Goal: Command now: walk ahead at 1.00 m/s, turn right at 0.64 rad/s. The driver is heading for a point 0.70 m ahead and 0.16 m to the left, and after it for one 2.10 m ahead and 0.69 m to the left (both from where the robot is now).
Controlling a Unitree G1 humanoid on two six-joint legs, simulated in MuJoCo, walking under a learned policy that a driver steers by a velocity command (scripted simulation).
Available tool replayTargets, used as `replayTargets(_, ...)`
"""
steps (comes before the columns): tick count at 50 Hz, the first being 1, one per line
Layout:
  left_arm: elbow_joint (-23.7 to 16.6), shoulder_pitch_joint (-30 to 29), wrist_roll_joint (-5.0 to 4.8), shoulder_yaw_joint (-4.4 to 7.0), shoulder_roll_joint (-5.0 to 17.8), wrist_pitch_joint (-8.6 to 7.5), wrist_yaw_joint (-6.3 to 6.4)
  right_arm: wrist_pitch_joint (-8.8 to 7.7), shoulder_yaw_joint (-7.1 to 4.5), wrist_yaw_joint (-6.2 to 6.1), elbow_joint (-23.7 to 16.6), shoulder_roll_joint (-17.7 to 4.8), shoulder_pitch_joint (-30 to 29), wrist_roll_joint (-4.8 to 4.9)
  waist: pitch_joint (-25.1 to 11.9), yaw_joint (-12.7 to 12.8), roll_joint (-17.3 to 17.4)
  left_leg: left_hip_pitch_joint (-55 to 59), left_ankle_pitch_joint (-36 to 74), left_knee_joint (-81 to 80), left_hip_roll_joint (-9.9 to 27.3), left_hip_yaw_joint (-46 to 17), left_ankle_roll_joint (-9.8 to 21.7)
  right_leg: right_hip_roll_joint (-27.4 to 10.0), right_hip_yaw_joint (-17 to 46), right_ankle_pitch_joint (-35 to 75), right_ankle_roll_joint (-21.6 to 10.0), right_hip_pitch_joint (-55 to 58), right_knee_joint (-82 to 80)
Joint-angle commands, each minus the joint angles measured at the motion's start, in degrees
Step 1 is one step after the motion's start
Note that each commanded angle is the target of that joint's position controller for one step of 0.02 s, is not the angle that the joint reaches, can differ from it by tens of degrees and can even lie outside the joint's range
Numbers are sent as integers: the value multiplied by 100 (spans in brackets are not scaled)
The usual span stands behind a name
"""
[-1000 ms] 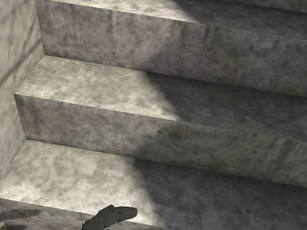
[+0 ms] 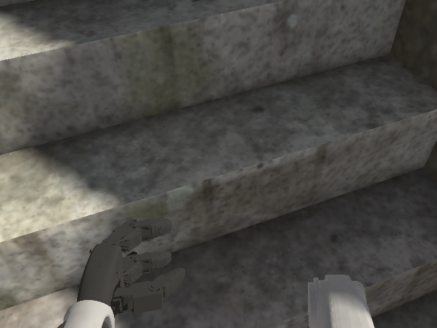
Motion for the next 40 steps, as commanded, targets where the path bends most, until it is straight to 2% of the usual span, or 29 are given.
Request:
replayTargets(1, -716, -847, 119, -403, -301, 35, -135, -104, -102, -60, -269, -775, -88, 205, 637, 140, -194, -217, 1818, -2446, 893, -369, 1151, -652, -842, -96, -12, 468, -1860)
replayTargets(3, -1104, -1493, -77, -600, -335, -6, -239, -108, -146, -21, 25, -1314, 95, 578, 410, 203, 315, -1009, 4548, -3260, 761, 61, 1521, -397, -1844, -1012, -172, 3700, -4808)
replayTargets(4, -930, -1362, -124, -343, 128, 16, -218, -184, -156, 0, 330, -1336, 857, 593, -270, 105, 578, -966, 8520, -2463, 852, -145, 1782, 439, -2566, -1473, -114, 5549, -4925)
replayTargets(5, -744, -22, 102, -27, 602, 12, -160, -307, -149, 32, 324, -1715, 768, 552, -1029, 854, 1652, -416, 12844, -1506, 1291, -524, 1930, 977, -2407, -1592, -228, 6807, -4932)
replayTargets(6, -469, 1025, 326, 310, 1332, 104, -133, -282, -338, 19, 131, -2411, 269, 530, -1621, 1567, 2181, 792, 13180, -306, 1181, -699, 1767, 1121, -1710, -2081, -333, 6933, -6546)
replayTargets(7, -42, 2286, 528, 611, 1908, 181, -121, -395, -418, 33, -292, -2304, -151, 456, -2221, 1862, 1491, -553, 12011, 1404, 997, -1450, 1486, 602, 687, -1573, -749, 8664, -7498)
replayTargets(8, 730, 3352, 681, 845, 2430, 244, 123, -556, -297, 204, -647, -1402, -391, 514, -2801, 1523, -738, -2609, 6441, 3776, -224, -2299, 1261, -750, 4499, -2633, -1245, 10208, -10216)
replayTargets(9, 1236, 3663, 864, 756, 2071, 120, 242, -693, -385, 369, -566, -1119, -939, 562, -3277, 1396, -1455, -3285, 2628, 7160, -1074, -3324, 1263, -1210, 5539, -3344, -908, 10110, -11653)
replayTargets(10, 1497, 3340, 832, 548, 1446, 34, 177, -693, -351, 400, -1059, -383, -1670, 567, -2332, 1082, -1029, -4371, 2182, 9327, -1271, -4021, 1346, -1659, 5024, -2599, -594, 9340, -11612)
replayTargets(12, 2334, 2846, 740, 255, 290, -199, -42, -682, 160, 446, -2342, 911, -3403, 441, -60, 583, -277, -6277, 1782, 10903, -996, -3620, 1723, -1411, 2645, -1399, -407, 7502, -10754)
replayTargets(13, 2622, 2646, 768, 69, -302, -266, -161, -652, 418, 522, -2487, 1413, -3073, 425, 89, 130, 9, -6601, 1964, 11157, -868, -3678, 1871, -1152, 1452, -234, -98, 7157, -10373)
replayTargets(14, 2822, 2411, 829, -55, -732, -329, -169, -593, 511, 684, -2593, 1397, -2568, 566, 227, -326, 152, -6964, 2200, 11325, -836, -3867, 2031, -1060, 765, -23, 250, 6812, -10301)
replayTargets(16, 3080, 1900, 882, -135, -768, -261, -22, -345, 594, 695, -2365, 1290, -1792, 777, 550, -916, -4, -7495, 1787, 11783, -959, -3531, 1909, -1036, -615, 1137, 788, 6406, -10808)
replayTargets(18, 3025, 1241, 1074, -256, -499, -86, 26, -129, 607, 504, -2463, 963, -1583, 782, 807, -1361, -154, -7360, 2041, 11704, -1211, -2796, 1682, -699, -1942, 2209, 949, 5543, -11357)
replayTargets(20, 2916, 598, 748, -372, -44, 25, 159, 5, 633, 357, -2738, 549, -2358, 858, 696, -1474, -473, -5579, 2715, 9163, -1473, -1759, 1336, -8, -3460, 2536, 1042, 3987, -12063)
replayTargets(21, 2790, 497, 694, -328, 412, -79, 259, 40, 586, 334, -2374, 330, -1456, 742, 22, -1724, -780, -3638, 2832, 8534, -1607, -1021, 1270, 1, -3699, 4251, 727, 3784, -12117)
replayTargets(24, 2555, 700, 683, 145, 2370, -137, 555, 224, -150, 58, -1551, -1041, -397, 342, -1682, -2188, -763, -1479, 1595, 7772, -1960, -559, 1196, -700, -3371, 11857, 11, 6312, -10750)
replayTargets(25, 2176, -145, 444, 327, 2652, -13, 538, 180, -148, 28, -1382, -1015, 318, 133, -1357, -2168, -846, -2249, -381, 5688, -1531, -1090, 1307, -1267, -2625, 11782, -335, 7651, -9884)
replayTargets(26, 2000, -84, 301, 378, 2405, 28, 574, 278, -222, 42, -1403, -1149, 342, 61, -1046, -1903, -685, -2057, -637, 3416, -1460, -1760, 1440, -1639, -2013, 11287, -558, 8052, -8785)
replayTargets(27, 1681, -89, 338, 294, 1574, 10, 531, 341, -304, 127, -1171, -1123, 0, 67, 116, -1379, 892, -2211, 1211, 1013, -1553, -2593, 1825, -522, -1905, 4693, -258, 7168, -7113)
replayTargets(28, 1101, -150, 731, 187, 886, -168, 418, 298, -363, 43, -1182, -1179, -469, -142, 998, -628, 2149, -2238, 4986, 1086, -1420, -5013, 2532, 952, -1042, 158, 402, 4667, -4000)
replayTargets(29, 343, -990, 644, -135, -9, -363, 204, 235, 79, 91, -717, -24, 405, -306, 804, -792, 1077, -2225, 4370, 423, -1256, -4883, 1992, 728, -434, -1125, 263, 3794, -1895)
replayTargets(30, -139, -858, 562, -238, -316, -461, -20, 70, 127, 108, -817, 146, 590, -408, 714, -451, 1317, -2642, 3193, 312, -1127, -6461, 2097, 1211, 112, -1228, 312, 3197, -1174)
replayTargets(32, 61, 318, 841, -238, -227, -510, -335, -34, 42, 119, -963, 279, -247, 188, 797, 277, -248, -2432, 1569, 556, -1173, -6549, 1977, 1185, 485, -845, 303, 2281, -401)
replayTargets(34, 76, 695, 937, -205, 124, -478, -241, 33, -65, 40, -1501, -125, -978, 384, 818, 573, -643, -2665, 1464, 311, -1303, -5849, 1727, 896, 403, -799, 501, 2495, -1383)
replayTargets(36, -464, -286, 1071, -238, 261, -473, -77, 53, -77, -112, -1840, -227, -1112, 467, 815, 422, -1165, -3475, 2557, 160, -1475, -5363, 1569, 842, -222, -509, 707, 3527, -3162)
replayTargets(38, -724, -835, 1132, -333, 6, -301, 138, 326, -145, -283, -1894, -326, -709, 561, 9, 271, -1020, -3620, 4451, 81, -1541, -4933, 1367, 1086, -994, -106, 863, 5204, -5192)
replayTargets(39, -552, -69, 1070, -176, 264, -167, 241, 364, -264, -310, -2053, -702, -1106, 548, -677, 668, -248, -3434, 6457, 414, -1773, -4573, 1016, 1116, -844, -421, 738, 6821, -6508)
replayTargets(40, -283, 1044, 744, 102, 823, -26, 395, 278, -419, -369, -2253, -1281, -1347, 445, -1576, 1125, 395, -3353, 7389, 1174, -1616, -4974, 889, 980, -245, -282, 711, 8300, -7531)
